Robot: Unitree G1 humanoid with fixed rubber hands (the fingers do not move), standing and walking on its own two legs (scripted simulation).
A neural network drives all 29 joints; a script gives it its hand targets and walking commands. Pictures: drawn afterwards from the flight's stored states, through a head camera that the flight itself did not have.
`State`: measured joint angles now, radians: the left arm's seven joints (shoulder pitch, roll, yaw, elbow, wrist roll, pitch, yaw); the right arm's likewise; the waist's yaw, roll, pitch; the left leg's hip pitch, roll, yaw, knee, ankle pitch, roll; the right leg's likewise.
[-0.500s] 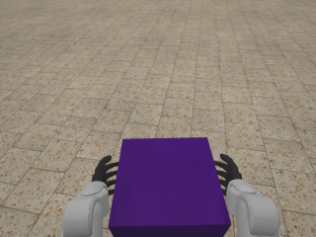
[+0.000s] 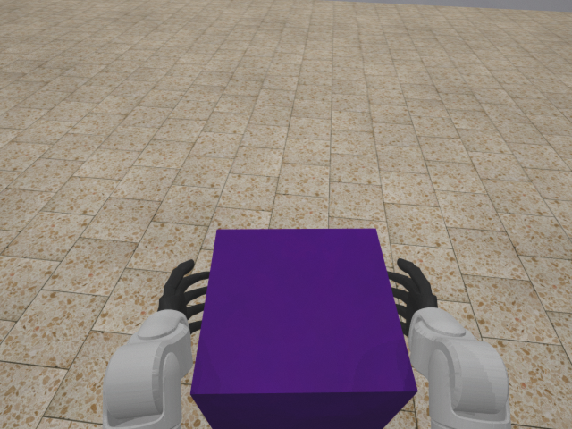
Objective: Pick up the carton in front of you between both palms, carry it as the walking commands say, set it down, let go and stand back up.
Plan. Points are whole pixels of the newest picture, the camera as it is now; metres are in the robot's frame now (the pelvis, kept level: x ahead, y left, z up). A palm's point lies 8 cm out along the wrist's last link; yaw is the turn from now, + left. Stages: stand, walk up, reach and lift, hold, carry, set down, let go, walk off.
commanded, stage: carry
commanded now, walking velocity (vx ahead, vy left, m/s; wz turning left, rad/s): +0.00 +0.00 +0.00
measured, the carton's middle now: (296, 342) +0.26 +0.00 +0.02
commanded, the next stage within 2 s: none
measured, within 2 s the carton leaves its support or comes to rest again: neither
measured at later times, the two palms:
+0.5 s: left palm (193, 335) +0.24 +0.13 +0.07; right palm (434, 336) +0.24 -0.17 +0.07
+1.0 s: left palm (205, 347) +0.25 +0.12 +0.02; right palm (426, 349) +0.24 -0.18 +0.03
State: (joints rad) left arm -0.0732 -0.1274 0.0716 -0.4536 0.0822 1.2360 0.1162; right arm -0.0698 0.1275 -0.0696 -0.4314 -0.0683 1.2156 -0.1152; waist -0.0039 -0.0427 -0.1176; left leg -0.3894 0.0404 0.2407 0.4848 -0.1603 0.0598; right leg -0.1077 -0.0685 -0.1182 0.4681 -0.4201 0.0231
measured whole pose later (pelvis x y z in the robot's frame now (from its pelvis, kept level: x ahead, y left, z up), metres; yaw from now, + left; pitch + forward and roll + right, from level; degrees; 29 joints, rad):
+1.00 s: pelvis -0.04 -0.02 +0.00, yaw -1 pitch +1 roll +0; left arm -0.20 -0.14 0.17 0.19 0.24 0.71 0.02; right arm -0.20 0.14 -0.18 0.19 -0.24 0.71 -0.01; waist 0.00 -0.01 -0.07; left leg -0.42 0.10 0.22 0.52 -0.11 0.03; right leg -0.16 -0.02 -0.14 0.56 -0.42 -0.02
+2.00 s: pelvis +0.23 -0.06 +0.01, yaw +2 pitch +3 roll +0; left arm -0.19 -0.14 0.15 0.14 0.21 0.70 0.02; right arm -0.17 0.13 -0.16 0.09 -0.22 0.73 -0.03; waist 0.00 0.03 -0.03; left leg -0.31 0.08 0.09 0.96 -0.50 -0.03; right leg -0.36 -0.06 -0.24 0.46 -0.15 -0.06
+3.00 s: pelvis +0.36 -0.04 +0.00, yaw +0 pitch +2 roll +0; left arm -0.18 -0.14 0.15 0.13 0.22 0.73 0.03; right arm -0.18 0.14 -0.15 0.13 -0.22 0.74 -0.02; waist 0.00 -0.01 -0.09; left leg -0.30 0.07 0.19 0.54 -0.27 0.01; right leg -0.16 -0.07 -0.19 0.51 -0.38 0.00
